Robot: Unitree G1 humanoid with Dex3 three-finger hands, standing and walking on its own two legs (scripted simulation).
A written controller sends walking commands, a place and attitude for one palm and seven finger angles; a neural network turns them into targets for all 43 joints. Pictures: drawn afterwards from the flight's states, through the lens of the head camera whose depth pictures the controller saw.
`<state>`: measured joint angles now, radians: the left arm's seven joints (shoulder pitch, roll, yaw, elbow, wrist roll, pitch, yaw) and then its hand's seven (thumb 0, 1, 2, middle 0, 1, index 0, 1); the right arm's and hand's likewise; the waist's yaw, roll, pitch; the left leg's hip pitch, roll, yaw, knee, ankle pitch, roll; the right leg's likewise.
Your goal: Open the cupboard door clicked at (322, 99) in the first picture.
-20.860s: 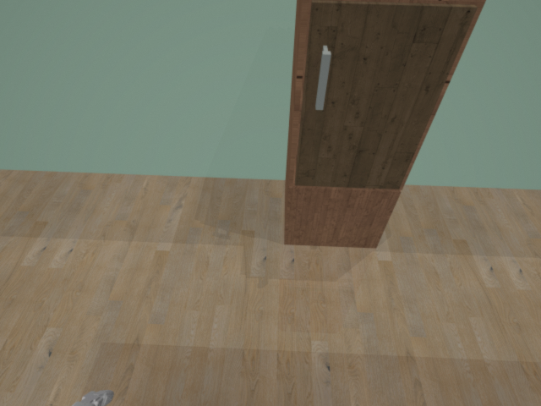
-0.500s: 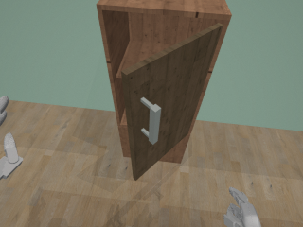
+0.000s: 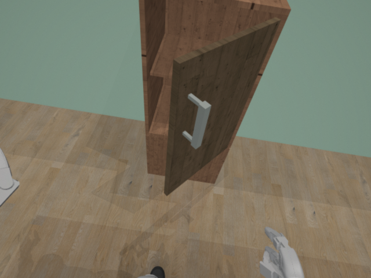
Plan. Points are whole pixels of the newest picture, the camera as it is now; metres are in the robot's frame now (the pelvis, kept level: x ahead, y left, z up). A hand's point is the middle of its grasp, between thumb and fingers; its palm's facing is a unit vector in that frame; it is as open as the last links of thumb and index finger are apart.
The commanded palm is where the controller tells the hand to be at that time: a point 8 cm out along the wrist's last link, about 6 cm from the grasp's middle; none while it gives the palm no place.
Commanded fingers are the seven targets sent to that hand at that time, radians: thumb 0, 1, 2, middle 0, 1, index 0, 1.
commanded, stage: step back with the hand held close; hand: left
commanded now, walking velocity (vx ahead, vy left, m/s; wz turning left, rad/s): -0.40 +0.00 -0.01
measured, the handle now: (194, 122) +0.47 +0.02 +0.06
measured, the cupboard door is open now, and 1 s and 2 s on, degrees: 50 50 50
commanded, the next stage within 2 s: stop stepping back and stand still in 0.04 s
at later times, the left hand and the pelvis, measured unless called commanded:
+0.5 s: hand (15, 255) +0.12 +0.24 +0.15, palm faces +0.36 -0.83 -0.43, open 7.5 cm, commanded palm +0.05 +0.28 +0.18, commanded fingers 0.00 0.90 0.90 -0.20 -0.30 -0.20 -0.30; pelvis -0.11 -0.01 -0.01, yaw -4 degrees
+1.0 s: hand out of the picture +0.04 +0.26 +0.16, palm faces +0.38 -0.81 -0.45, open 7.5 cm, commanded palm -0.02 +0.30 +0.18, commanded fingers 0.00 0.90 0.90 -0.20 -0.30 -0.20 -0.30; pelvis -0.17 +0.01 +0.00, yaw -2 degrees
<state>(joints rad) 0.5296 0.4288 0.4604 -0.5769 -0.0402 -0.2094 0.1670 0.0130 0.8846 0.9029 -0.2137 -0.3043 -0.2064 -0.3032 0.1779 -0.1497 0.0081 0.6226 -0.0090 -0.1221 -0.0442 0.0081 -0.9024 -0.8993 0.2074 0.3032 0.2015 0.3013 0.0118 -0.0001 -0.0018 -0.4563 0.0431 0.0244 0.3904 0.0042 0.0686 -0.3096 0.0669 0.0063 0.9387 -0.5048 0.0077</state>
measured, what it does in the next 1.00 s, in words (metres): walks backwards: right foot, then left foot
